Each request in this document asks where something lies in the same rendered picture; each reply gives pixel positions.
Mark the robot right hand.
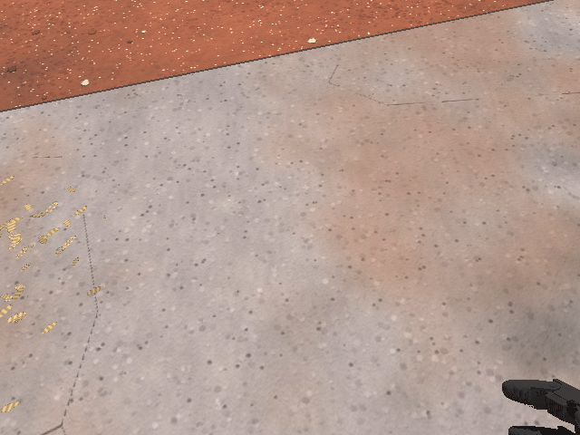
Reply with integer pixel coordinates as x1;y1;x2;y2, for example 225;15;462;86
502;379;580;435

